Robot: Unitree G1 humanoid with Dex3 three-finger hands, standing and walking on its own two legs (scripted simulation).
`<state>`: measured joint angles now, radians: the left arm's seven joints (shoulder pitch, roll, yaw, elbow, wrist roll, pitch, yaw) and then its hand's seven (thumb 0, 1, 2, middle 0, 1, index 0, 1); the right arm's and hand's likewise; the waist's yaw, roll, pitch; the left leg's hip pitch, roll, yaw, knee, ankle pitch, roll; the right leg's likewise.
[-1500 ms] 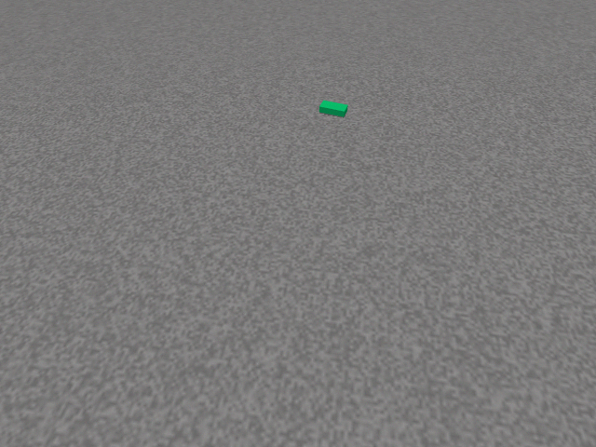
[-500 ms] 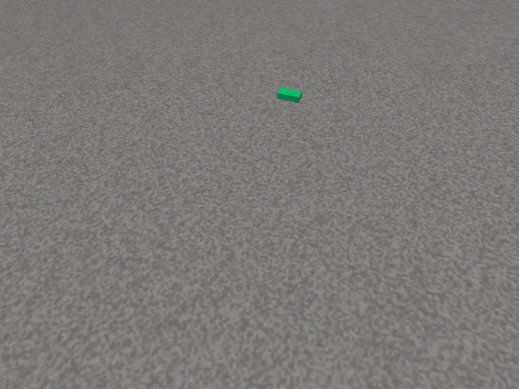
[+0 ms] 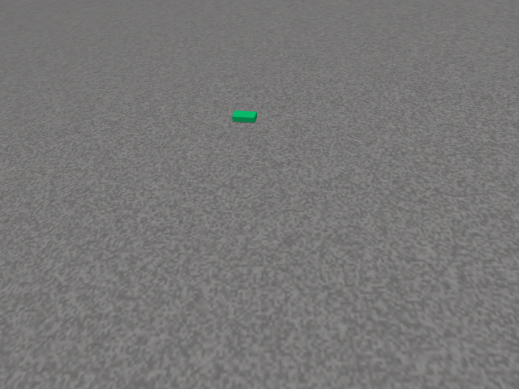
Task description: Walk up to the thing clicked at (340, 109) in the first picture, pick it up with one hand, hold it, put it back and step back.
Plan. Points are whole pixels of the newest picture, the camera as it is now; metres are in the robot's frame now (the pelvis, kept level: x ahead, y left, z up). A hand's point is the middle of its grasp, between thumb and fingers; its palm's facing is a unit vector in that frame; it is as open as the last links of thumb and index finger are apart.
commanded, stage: walk up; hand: left
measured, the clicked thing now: (244, 116) +1.95 +0.21 -0.73
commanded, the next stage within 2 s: none
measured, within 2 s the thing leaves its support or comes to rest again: neither
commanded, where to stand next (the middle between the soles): +1.53 +0.07 m, yaw -12 degrees
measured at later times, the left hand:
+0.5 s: hand (133, 300) +0.33 +0.31 -0.14, palm faces -0.13 -0.92 -0.37, open 7.4 cm
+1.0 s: hand (192, 171) +0.68 +0.23 -0.09, palm faces -0.14 -0.90 -0.41, open 7.4 cm
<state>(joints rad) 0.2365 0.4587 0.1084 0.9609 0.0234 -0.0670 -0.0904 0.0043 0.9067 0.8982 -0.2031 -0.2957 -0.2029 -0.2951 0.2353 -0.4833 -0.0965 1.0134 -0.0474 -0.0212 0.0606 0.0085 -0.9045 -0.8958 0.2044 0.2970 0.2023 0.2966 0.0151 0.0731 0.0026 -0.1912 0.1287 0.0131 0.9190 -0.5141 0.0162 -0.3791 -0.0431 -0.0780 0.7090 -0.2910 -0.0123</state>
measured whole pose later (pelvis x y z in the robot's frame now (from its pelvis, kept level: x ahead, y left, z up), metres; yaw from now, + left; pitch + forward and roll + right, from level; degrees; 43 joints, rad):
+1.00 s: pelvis +0.55 -0.03 +0.02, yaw -8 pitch -2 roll -1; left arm 0.23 0.38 0.03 0.89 -0.01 -0.11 -0.05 0.00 0.90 0.90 -0.21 -0.30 -0.21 -0.30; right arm 0.26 -0.44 -0.06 0.91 -0.02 -0.04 0.08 0.01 -0.91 -0.90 0.20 0.30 0.20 0.30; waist 0.00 0.10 0.06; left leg -0.44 0.08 0.00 1.07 -0.33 0.02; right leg -0.27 -0.01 -0.08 0.53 -0.22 -0.03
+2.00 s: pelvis +1.00 +0.01 +0.02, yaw -10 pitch -2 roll -2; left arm 0.31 0.42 0.05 0.89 0.01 -0.11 -0.03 0.00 0.90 0.90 -0.21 -0.30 -0.21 -0.30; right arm 0.25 -0.45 -0.08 0.89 -0.04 -0.01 0.11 0.01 -0.91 -0.90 0.20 0.30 0.20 0.30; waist 0.02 0.08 0.06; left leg -0.51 0.13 -0.01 0.76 -0.25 -0.01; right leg -0.19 -0.05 -0.10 0.50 -0.27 -0.01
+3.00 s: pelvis +1.36 +0.10 +0.00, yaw -11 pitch -3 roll -1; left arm 0.34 0.47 0.05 0.93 0.01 -0.05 -0.01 0.01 0.90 0.90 -0.21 -0.30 -0.21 -0.30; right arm 0.27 -0.44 -0.09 0.84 -0.03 -0.05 0.08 0.00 -0.91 -0.90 0.20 0.30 0.20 0.30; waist 0.00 -0.02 0.05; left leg -0.40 0.07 0.07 0.72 -0.27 0.00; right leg -0.37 -0.07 0.04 1.01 -0.47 -0.05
